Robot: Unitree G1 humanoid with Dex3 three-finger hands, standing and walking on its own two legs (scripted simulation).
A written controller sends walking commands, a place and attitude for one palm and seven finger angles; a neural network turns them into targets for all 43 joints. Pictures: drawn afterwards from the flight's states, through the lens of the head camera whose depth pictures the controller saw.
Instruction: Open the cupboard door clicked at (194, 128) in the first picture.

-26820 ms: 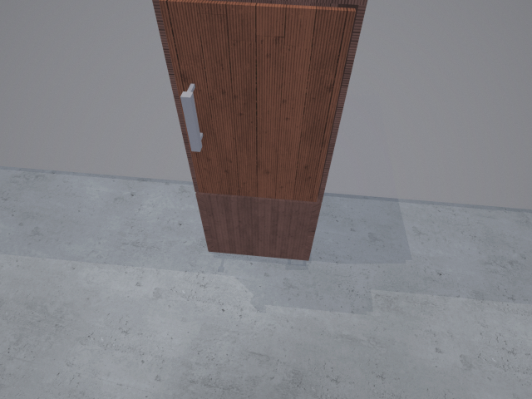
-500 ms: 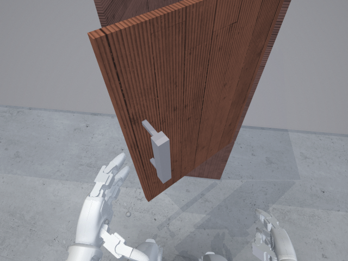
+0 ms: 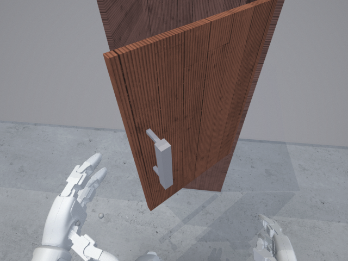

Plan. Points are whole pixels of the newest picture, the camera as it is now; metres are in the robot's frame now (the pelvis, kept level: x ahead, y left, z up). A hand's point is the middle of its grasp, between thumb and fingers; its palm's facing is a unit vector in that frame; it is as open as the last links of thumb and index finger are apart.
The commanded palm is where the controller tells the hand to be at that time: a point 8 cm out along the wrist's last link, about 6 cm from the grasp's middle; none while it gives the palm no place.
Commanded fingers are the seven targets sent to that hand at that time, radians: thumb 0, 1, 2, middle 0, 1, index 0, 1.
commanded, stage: draw the hand back to the body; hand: left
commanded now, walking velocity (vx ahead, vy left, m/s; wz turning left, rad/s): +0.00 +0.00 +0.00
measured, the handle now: (159, 160) +0.34 +0.06 +0.05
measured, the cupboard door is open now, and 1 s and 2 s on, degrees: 44 44 44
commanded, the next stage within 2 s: step back with the hand held close in 1.28 s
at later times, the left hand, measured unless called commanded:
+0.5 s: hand (43, 201) +0.20 +0.23 +0.14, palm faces +0.23 -0.91 -0.34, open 13.9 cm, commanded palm +0.16 +0.27 +0.18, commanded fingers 0.00 0.23 0.62 -0.18 -0.30 -0.18 -0.30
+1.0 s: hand out of the picture +0.23 +0.29 +0.23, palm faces +0.46 -0.78 -0.42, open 8.1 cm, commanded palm +0.18 +0.32 +0.24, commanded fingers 0.00 0.90 0.90 -0.20 -0.30 -0.20 -0.30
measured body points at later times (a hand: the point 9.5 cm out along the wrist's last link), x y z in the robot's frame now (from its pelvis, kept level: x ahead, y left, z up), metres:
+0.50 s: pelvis +0.02 +0.02 +0.05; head +0.01 +0.01 +0.50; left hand +0.18 +0.27 +0.16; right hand +0.20 -0.19 -0.03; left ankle +0.04 +0.11 -0.67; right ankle -0.02 -0.10 -0.66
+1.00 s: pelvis +0.04 +0.02 +0.07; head +0.02 +0.00 +0.52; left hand +0.20 +0.32 +0.26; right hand +0.22 -0.21 -0.01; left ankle +0.04 +0.11 -0.67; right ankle -0.02 -0.10 -0.66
